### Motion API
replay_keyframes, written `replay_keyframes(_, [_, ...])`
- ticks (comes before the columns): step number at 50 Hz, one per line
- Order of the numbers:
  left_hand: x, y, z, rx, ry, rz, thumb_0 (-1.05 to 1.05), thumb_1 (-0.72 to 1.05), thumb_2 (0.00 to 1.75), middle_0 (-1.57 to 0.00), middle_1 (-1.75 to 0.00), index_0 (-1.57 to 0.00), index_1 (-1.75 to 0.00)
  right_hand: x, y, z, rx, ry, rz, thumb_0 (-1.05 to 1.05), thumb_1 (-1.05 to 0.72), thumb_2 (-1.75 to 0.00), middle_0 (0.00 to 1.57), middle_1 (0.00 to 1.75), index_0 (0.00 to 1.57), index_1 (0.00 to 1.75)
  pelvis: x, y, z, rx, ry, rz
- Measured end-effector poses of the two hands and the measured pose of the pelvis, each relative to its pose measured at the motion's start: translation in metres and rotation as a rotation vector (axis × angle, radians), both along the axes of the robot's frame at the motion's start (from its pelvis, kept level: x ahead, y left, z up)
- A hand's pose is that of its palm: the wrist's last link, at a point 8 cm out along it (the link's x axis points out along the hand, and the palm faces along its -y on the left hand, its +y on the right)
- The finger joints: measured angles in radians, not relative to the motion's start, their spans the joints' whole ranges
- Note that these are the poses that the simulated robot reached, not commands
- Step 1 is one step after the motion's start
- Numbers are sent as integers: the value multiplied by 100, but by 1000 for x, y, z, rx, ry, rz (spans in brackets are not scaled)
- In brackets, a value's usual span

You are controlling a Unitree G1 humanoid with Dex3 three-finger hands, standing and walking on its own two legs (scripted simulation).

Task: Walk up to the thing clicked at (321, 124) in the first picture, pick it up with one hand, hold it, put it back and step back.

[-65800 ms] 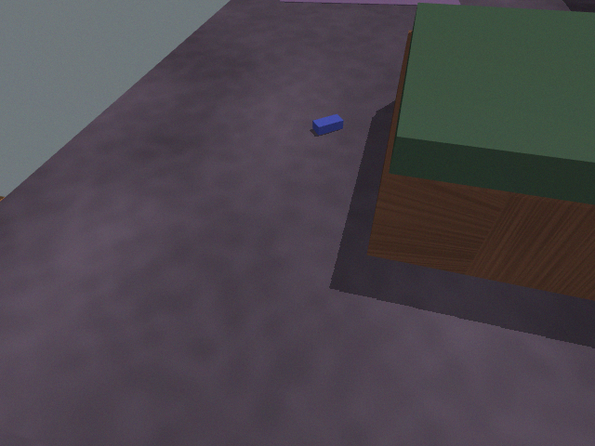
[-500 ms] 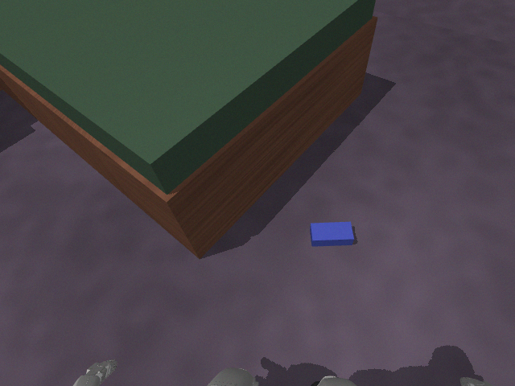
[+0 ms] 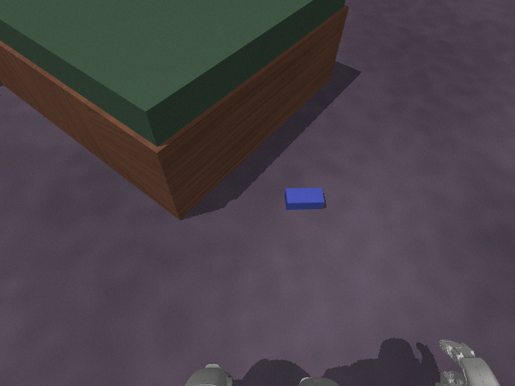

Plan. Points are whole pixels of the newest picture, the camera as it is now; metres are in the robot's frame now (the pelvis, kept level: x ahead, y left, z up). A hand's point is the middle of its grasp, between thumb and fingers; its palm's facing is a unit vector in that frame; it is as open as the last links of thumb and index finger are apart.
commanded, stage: step back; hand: right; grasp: from above
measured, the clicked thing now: (303, 198) +0.92 -0.21 -0.73
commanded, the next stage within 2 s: stand in 1.36 s
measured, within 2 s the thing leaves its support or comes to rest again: neither
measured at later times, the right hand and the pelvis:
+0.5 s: hand out of the picture -0.12 -0.26 -0.14, palm faces -0.05 +0.91 -0.41, open 7.3 cm; pelvis -0.15 +0.01 +0.00, yaw +5 degrees
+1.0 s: hand out of the picture -0.06 -0.27 -0.14, palm faces -0.04 +0.92 -0.39, open 7.4 cm; pelvis -0.16 +0.00 +0.01, yaw +3 degrees
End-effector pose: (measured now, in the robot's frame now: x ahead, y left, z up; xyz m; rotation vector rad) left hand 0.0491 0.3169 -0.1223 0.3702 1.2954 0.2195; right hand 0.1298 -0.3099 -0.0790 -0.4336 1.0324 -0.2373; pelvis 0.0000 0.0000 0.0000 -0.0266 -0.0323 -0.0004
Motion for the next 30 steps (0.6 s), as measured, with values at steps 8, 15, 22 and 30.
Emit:
replay_keyframes(8, [-53, -21, 16, 16, -40, -23, 0, 90, 89, -21, -30, -21, -30, -59, -6, -27, 89, 25, -23, 1, -90, -90, 20, 30, 21, 30, -61, -14, -2, 21, -39, -16])
replay_keyframes(15, [-64, -14, 35, 37, -137, -52, 0, 90, 89, -21, -30, -21, -30, -138, -7, -29, 100, 93, -54, 1, -90, -90, 20, 30, 21, 30, -105, -6, 5, 38, -2, 29])
replay_keyframes(22, [-86, 8, 20, 3, -234, -25, 0, 90, 89, -21, -30, -21, -30, -224, 6, -30, 49, 206, -52, 1, -91, -90, 20, 30, 21, 30, -148, 8, -4, 69, -30, 63])
replay_keyframes(30, [-143, 7, 10, -47, -127, 19, 0, 91, 89, -20, -30, -21, -30, -270, 7, -9, 33, 216, -94, 1, -90, -90, 21, 30, 21, 30, -160, 8, 8, 12, -15, 58])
